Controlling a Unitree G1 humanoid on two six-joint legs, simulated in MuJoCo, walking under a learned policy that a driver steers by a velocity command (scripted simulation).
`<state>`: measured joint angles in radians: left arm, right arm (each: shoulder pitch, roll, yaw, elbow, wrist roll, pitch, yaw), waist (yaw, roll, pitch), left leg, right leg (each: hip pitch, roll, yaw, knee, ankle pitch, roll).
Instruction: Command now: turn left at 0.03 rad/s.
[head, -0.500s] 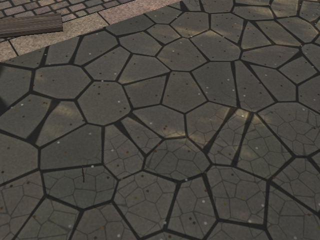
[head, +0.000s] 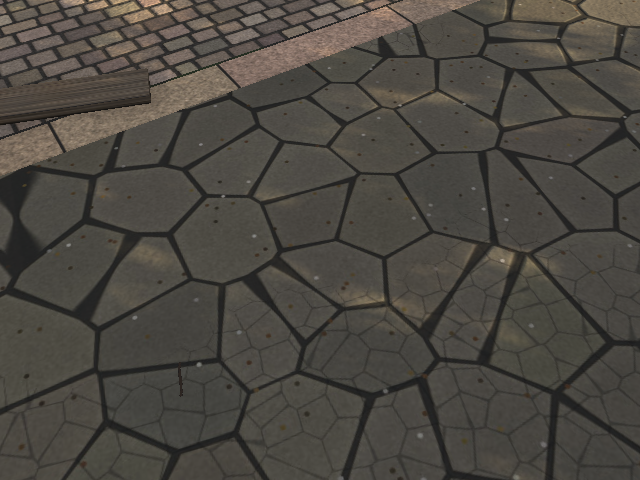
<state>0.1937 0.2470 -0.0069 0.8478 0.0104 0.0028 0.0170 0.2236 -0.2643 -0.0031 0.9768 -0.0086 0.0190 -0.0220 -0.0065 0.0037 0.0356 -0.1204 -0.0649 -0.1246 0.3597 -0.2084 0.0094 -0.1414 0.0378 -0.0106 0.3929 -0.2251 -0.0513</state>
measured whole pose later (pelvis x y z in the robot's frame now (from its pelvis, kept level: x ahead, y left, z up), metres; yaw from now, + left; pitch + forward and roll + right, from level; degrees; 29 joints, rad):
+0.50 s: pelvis +0.05 +0.02 +0.00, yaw +0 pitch +0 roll +0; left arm 0.39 0.27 0.03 1.05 0.02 -0.02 0.00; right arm 0.22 -0.25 0.00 1.03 -0.03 -0.04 0.02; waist 0.02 -0.03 0.00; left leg -0.29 0.00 0.05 0.60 -0.35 0.06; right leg -0.06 0.03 0.01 0.34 -0.28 -0.05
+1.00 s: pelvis +0.29 +0.04 -0.03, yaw +0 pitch +1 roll +1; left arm -0.02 0.22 0.01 0.85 0.02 -0.05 -0.02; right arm 0.48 -0.19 0.00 1.13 -0.02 -0.09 -0.01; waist -0.05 -0.01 0.07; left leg 0.18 -0.05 0.03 0.27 -0.44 0.05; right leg -0.50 0.01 -0.11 0.55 -0.11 -0.12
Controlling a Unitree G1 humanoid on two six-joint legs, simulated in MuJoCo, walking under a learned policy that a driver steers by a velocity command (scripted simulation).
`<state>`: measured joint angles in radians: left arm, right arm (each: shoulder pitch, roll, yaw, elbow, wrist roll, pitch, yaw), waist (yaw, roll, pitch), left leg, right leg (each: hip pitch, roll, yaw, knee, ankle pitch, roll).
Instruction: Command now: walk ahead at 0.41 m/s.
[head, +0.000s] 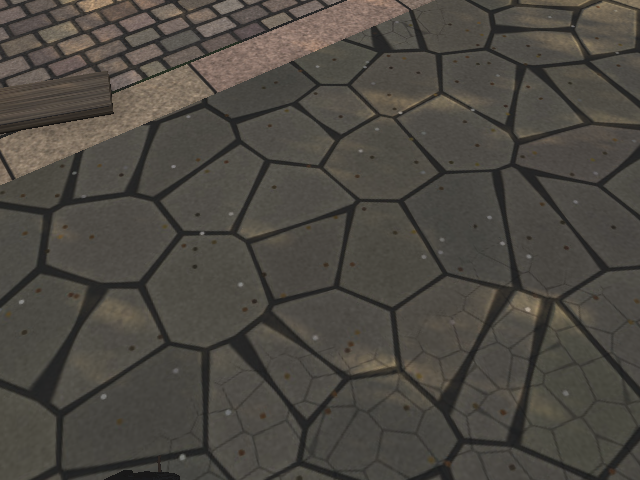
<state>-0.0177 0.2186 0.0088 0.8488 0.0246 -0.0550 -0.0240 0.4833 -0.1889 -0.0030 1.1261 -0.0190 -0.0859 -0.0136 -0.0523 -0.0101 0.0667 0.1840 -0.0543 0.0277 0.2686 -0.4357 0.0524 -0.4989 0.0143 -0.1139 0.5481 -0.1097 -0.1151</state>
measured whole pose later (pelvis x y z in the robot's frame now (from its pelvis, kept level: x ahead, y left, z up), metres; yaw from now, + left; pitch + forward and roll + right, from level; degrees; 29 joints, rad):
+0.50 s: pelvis +0.16 -0.01 +0.02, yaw +0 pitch -2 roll -1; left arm 0.32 0.16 -0.01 1.06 0.02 -0.04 0.02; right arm 0.19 -0.16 0.00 1.07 -0.02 -0.01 -0.04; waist 0.02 0.00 0.04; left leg -0.26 0.01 0.02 0.48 -0.19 0.01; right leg -0.15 0.07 -0.11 0.45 -0.28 -0.09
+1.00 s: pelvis +0.19 +0.01 +0.02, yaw -1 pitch -2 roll +1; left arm 0.32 0.14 -0.01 1.14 0.01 -0.01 0.05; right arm 0.28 -0.14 0.00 1.17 -0.01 -0.01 -0.05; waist 0.00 0.00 0.03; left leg -0.16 -0.04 0.05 0.39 -0.20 0.05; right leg -0.06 0.02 -0.07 0.38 -0.29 -0.05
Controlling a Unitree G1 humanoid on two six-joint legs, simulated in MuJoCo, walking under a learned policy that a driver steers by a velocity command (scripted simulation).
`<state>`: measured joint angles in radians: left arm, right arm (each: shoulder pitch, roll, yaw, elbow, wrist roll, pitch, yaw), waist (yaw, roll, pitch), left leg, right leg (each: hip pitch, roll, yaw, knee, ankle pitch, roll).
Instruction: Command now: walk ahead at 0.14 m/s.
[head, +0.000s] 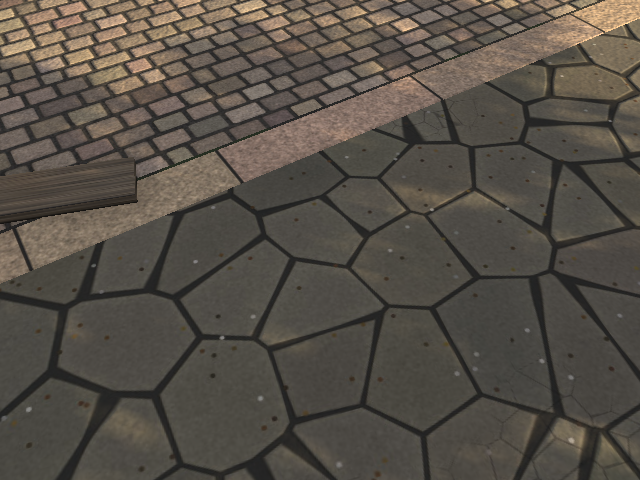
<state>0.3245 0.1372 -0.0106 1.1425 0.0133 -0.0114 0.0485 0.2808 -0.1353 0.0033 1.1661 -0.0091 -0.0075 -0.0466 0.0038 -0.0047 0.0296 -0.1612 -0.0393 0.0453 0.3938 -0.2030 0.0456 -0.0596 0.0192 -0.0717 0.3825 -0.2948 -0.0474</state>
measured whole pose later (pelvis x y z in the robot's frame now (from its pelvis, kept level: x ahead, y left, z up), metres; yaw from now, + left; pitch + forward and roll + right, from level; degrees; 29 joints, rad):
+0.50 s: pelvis +0.16 +0.07 +0.00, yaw +0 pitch -1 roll +0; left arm 0.27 0.20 0.05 1.04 0.03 -0.06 -0.01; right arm 0.35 -0.16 -0.04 1.06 -0.02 -0.08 -0.01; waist 0.00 -0.03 0.04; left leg -0.14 -0.05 0.09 0.38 -0.23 0.08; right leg -0.46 -0.05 -0.03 1.10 -0.31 -0.07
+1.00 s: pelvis +0.30 +0.05 +0.00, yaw +1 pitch +0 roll +0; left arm 0.33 0.17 0.06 1.08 0.02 -0.04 0.02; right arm 0.25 -0.16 -0.04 1.04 -0.04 -0.02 0.00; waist 0.01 0.00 0.02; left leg -0.37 0.03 0.03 0.86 -0.41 0.05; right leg -0.23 0.04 -0.10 0.34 -0.11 -0.10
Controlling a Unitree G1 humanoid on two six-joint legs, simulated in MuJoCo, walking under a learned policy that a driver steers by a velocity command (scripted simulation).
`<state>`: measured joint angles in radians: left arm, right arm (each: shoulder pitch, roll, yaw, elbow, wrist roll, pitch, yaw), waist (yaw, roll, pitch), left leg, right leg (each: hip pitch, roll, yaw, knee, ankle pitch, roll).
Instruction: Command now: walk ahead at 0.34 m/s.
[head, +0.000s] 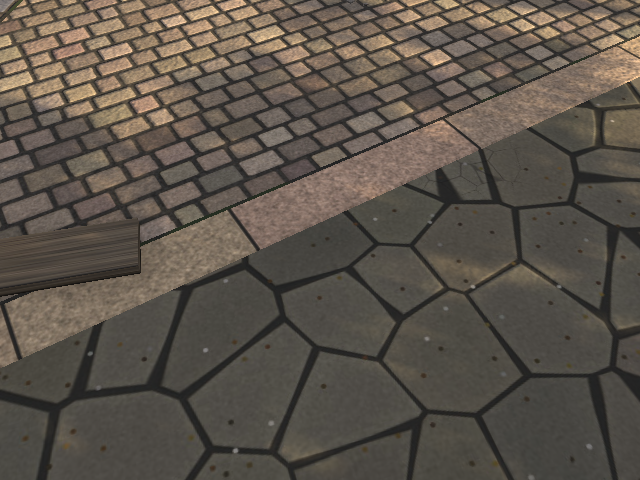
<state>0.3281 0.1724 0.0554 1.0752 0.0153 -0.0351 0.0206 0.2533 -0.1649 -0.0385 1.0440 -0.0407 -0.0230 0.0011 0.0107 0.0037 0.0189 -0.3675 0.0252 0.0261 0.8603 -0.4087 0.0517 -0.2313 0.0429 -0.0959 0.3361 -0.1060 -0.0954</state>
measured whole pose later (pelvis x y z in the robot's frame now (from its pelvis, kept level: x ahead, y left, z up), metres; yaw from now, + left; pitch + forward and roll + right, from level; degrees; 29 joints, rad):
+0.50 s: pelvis +0.15 +0.03 +0.00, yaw -10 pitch +2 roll +0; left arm 0.12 0.20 0.07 0.94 0.03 -0.01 -0.05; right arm 0.49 -0.14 -0.04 1.06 -0.03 -0.11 -0.03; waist -0.04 -0.04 0.01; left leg 0.08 -0.01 0.22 0.19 -0.29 0.03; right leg -0.68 -0.06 -0.05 0.85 -0.05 -0.05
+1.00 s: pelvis +0.38 -0.06 +0.00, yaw -28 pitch +1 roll +0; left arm 0.31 0.25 0.07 0.90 0.00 -0.03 0.01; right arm 0.08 -0.24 -0.05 0.78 -0.03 -0.02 -0.01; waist 0.05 0.04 0.09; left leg -0.68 0.09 -0.04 0.93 -0.17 -0.04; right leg -0.15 0.16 0.06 0.37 -0.22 -0.14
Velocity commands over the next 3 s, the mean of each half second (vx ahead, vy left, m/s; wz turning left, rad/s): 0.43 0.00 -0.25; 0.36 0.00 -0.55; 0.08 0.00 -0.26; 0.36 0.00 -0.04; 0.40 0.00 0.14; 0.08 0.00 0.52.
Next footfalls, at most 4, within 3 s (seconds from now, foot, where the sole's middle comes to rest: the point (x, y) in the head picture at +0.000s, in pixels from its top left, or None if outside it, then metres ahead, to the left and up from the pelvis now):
0.18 left None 0.09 0.12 -0.78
0.66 right None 0.37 -0.10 -0.78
1.20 left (372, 431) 0.62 -0.07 -0.78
1.58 right None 0.43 -0.16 -0.78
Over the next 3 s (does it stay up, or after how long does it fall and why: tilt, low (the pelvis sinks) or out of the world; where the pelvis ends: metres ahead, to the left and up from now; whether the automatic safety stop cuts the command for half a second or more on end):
stays up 0.86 -0.26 -0.01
